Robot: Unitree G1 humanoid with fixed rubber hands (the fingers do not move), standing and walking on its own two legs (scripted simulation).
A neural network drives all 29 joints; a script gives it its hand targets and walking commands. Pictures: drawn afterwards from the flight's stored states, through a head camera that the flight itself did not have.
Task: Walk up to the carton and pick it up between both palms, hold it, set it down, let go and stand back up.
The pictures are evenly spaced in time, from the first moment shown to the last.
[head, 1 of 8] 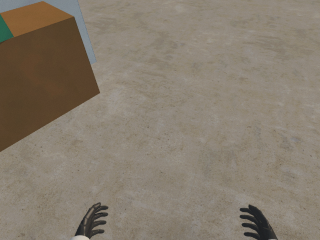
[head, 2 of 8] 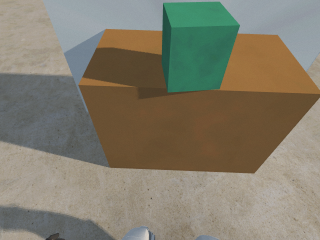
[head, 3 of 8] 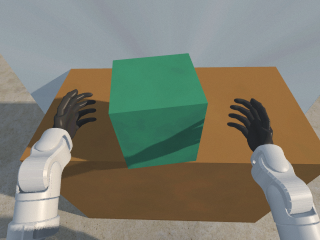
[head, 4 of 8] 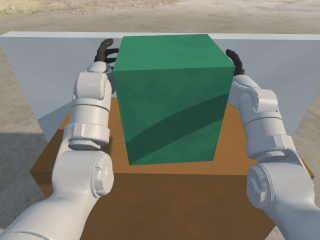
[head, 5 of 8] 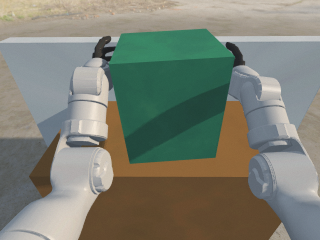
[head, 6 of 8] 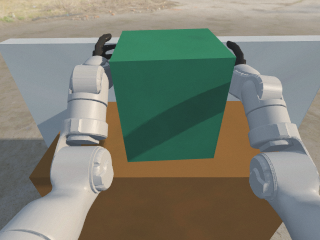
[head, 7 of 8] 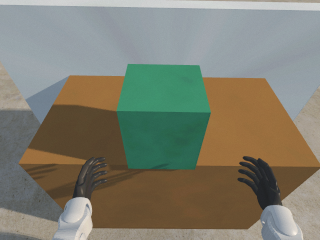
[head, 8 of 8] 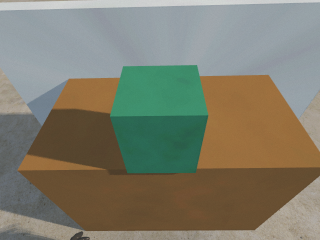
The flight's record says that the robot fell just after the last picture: no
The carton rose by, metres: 0.20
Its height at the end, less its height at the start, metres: +0.00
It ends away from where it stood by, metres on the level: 0.01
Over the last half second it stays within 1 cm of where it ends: yes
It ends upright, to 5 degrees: yes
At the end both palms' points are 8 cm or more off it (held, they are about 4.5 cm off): yes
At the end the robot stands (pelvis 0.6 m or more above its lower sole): yes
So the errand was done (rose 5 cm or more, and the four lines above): yes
